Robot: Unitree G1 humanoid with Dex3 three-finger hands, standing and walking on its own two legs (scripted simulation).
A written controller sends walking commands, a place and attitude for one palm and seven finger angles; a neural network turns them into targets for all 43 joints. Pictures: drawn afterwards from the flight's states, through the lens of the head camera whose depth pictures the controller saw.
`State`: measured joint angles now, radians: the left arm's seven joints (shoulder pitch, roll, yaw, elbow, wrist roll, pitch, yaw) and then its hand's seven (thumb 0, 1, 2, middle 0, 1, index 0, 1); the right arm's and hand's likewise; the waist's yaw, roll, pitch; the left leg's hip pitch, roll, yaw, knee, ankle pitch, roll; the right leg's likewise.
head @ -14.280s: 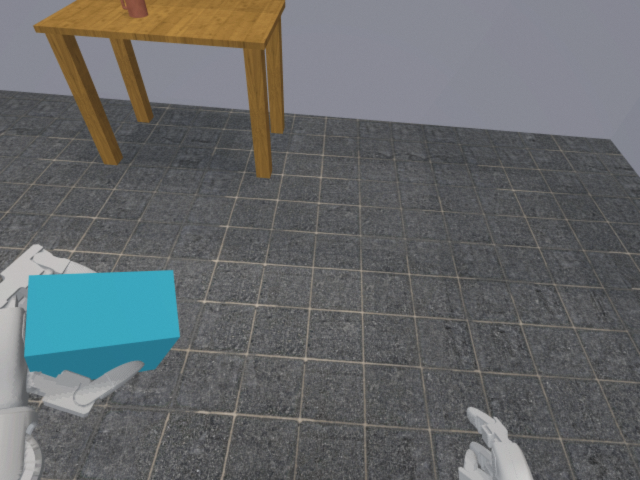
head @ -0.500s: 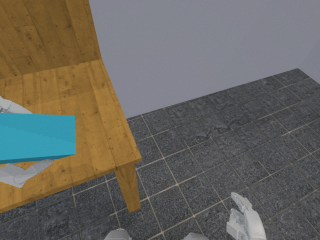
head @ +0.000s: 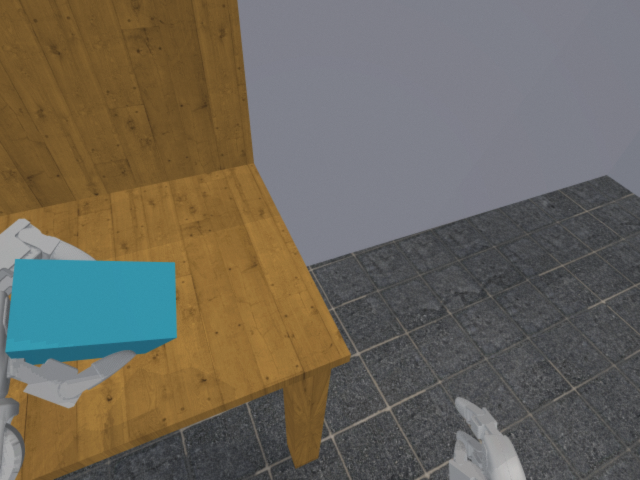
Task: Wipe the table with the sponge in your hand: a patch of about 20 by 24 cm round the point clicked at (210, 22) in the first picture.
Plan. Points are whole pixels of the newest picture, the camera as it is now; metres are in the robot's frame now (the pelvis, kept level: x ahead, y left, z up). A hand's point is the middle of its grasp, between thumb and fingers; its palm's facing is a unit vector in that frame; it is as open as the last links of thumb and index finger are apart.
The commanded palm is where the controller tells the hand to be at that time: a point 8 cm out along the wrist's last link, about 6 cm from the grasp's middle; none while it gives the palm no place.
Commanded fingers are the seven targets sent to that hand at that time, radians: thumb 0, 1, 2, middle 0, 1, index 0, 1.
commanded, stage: shuffle to correct the standing spot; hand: left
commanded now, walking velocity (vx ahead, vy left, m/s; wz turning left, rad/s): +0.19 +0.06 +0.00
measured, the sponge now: (115, 315) +0.22 +0.21 +0.17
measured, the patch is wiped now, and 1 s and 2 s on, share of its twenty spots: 0.00 0.00 0.00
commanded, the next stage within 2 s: come to a stop and stand still in 0.20 s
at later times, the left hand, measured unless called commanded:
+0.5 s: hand (25, 264) +0.26 +0.30 +0.19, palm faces +0.34 -0.84 -0.42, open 10.6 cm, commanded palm +0.20 +0.34 +0.19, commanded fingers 0.00 0.10 1.30 -1.20 -1.60 -1.20 -1.60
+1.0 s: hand (40, 258) +0.27 +0.29 +0.18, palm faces +0.32 -0.86 -0.41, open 10.6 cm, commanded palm +0.20 +0.33 +0.19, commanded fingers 0.00 0.10 1.30 -1.20 -1.60 -1.20 -1.60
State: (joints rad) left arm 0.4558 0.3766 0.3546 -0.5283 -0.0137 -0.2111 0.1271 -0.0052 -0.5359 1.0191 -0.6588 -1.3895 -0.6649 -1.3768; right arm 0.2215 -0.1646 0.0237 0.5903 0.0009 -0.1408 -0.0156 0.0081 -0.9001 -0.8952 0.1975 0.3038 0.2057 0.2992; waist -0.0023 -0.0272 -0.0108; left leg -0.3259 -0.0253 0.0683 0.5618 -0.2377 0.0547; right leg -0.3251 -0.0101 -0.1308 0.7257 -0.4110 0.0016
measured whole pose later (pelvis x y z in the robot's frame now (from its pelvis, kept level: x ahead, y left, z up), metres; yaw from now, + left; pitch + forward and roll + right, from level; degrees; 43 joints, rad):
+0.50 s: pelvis +0.03 +0.06 +0.01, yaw -2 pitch +0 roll +0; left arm 0.45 0.44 0.40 -0.54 -0.03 -0.18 0.12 -0.01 -0.54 1.02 -0.66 -1.39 -0.67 -1.38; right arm 0.21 -0.13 0.03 0.59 -0.01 -0.12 -0.03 0.01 -0.90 -0.90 0.20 0.30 0.21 0.30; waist -0.02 -0.06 0.01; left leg -0.27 0.03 0.05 0.51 -0.23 0.00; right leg -0.25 0.01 -0.08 0.55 -0.30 -0.01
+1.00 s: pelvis +0.03 +0.06 +0.01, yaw -2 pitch +0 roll -1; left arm 0.40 0.42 0.38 -0.45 -0.06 -0.24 0.09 -0.01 -0.54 1.02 -0.66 -1.39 -0.67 -1.37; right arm 0.25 -0.26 0.01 0.58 0.02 -0.16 -0.01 0.01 -0.90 -0.90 0.20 0.30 0.21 0.30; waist 0.00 -0.02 0.04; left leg -0.27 0.04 0.05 0.49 -0.23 0.00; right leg -0.22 0.02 -0.08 0.45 -0.25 -0.04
